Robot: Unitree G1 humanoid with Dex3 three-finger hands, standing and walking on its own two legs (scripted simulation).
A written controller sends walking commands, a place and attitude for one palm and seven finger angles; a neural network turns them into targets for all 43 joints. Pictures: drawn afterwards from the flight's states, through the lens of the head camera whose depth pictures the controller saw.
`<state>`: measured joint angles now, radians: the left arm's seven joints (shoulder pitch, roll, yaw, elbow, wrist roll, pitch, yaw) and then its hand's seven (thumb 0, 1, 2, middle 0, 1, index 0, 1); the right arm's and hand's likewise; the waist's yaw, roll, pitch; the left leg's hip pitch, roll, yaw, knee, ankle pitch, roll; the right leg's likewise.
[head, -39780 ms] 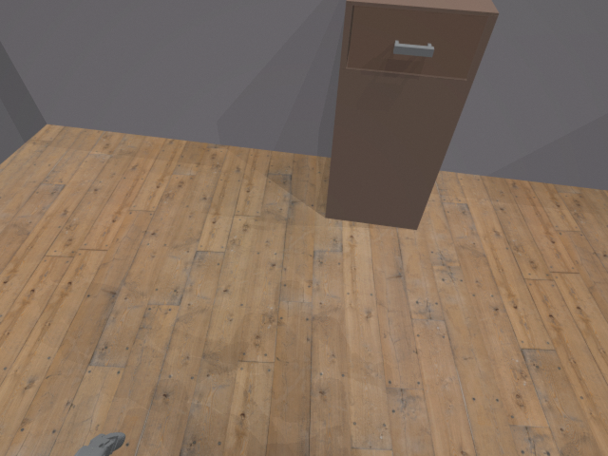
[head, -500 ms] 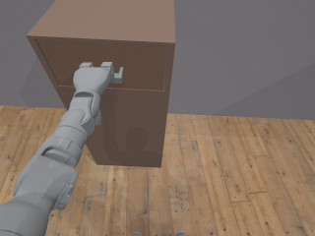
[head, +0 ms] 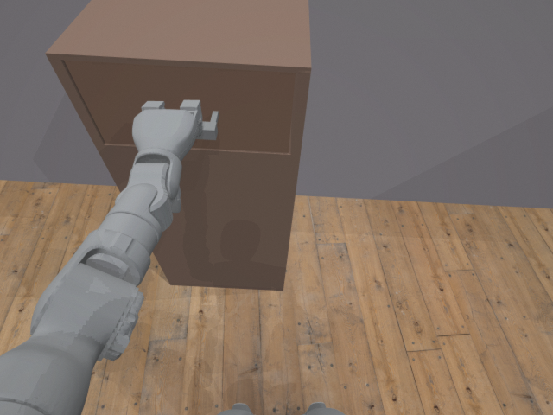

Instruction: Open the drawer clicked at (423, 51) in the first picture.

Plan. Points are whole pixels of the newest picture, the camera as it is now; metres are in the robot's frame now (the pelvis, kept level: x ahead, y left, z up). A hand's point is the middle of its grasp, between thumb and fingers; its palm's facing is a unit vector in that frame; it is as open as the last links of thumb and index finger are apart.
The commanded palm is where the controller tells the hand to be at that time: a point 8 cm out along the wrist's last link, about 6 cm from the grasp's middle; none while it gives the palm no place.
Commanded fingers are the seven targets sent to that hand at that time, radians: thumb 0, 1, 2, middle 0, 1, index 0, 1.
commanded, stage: lift the hand off the handle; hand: left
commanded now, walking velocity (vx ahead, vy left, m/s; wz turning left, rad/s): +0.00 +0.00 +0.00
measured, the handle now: (186, 122) +0.59 +0.16 +0.08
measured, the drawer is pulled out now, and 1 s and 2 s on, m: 0.00 0.00 0.00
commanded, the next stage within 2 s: draw the hand back to the body in 1.38 s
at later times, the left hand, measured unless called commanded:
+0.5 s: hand (184, 148) +0.49 +0.14 +0.10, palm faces +0.02 -0.03 -1.00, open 13.6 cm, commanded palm +0.47 +0.15 +0.16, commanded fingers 0.00 -0.50 0.30 -0.30 -1.20 -0.30 -1.20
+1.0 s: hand (172, 117) +0.49 +0.15 +0.16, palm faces +0.02 -0.05 -1.00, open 13.8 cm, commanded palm +0.47 +0.16 +0.23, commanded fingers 0.00 -0.50 0.30 -0.30 -1.20 -0.30 -1.20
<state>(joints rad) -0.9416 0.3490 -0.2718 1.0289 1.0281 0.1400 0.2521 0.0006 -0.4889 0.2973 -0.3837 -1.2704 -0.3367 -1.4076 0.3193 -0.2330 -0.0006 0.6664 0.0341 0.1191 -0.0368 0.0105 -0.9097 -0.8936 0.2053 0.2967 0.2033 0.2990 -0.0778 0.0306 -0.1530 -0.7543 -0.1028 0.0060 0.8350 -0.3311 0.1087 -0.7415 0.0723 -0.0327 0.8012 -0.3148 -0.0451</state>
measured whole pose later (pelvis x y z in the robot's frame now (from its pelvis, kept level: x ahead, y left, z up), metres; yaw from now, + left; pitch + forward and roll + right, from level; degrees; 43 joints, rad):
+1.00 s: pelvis +0.07 -0.02 +0.04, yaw +0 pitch +7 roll +0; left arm -0.64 0.44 -0.26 0.46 0.93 0.12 -0.03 0.00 -0.49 0.30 -0.32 -1.20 -0.32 -1.20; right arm 0.15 -0.27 -0.01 0.63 0.07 0.21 -0.04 0.01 -0.91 -0.89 0.20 0.30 0.20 0.30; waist 0.01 0.05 -0.10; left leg -0.35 -0.09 -0.02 0.55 -0.32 0.08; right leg -0.35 0.09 -0.01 0.53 -0.30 -0.08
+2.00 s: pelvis +0.05 -0.01 +0.04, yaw +1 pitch +2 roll +0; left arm -0.33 0.54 -0.17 0.01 0.85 0.12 -0.16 0.00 -0.49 0.30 -0.32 -1.20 -0.32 -1.20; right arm 0.06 -0.27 0.03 0.58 0.06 0.20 -0.02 0.02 -0.91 -0.89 0.20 0.30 0.20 0.30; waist 0.07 0.09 -0.07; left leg -0.25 -0.11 -0.02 0.49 -0.28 0.10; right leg -0.25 0.07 -0.01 0.49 -0.28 -0.06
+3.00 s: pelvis +0.03 -0.03 +0.04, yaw +2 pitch -6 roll -1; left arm 0.45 0.33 0.32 -0.54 -0.11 -0.12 0.10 0.01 0.77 0.84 -0.22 -0.38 -0.22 -0.38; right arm 0.16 -0.21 0.04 0.64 0.02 -0.11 -0.07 0.02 -0.91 -0.89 0.20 0.30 0.20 0.30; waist 0.07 0.07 0.02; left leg -0.14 -0.07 -0.06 0.49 -0.25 0.06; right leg -0.10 0.10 -0.05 0.40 -0.21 -0.09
